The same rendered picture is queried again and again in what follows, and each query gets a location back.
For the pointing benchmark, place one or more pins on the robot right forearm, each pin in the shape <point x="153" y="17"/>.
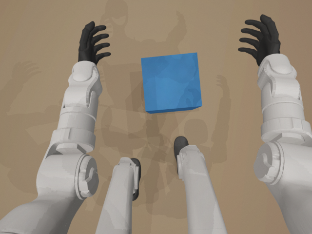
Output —
<point x="281" y="103"/>

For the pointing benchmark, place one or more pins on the right robot thigh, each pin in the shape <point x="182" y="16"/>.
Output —
<point x="203" y="212"/>

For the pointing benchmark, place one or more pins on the robot left forearm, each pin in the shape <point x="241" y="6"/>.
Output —
<point x="75" y="132"/>

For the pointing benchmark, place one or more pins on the robot right hand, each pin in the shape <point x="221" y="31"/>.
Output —
<point x="268" y="38"/>

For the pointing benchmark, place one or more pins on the robot left upper arm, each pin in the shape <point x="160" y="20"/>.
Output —
<point x="64" y="182"/>

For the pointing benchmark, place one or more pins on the robot right upper arm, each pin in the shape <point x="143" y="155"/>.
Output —
<point x="286" y="169"/>

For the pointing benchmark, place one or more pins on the robot thigh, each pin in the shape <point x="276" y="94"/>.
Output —
<point x="203" y="212"/>
<point x="116" y="214"/>

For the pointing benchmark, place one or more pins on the left robot thigh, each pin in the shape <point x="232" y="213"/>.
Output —
<point x="116" y="214"/>

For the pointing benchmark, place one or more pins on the carton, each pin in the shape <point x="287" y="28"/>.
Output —
<point x="171" y="83"/>

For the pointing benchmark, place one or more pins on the robot left hand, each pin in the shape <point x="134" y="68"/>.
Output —
<point x="87" y="49"/>

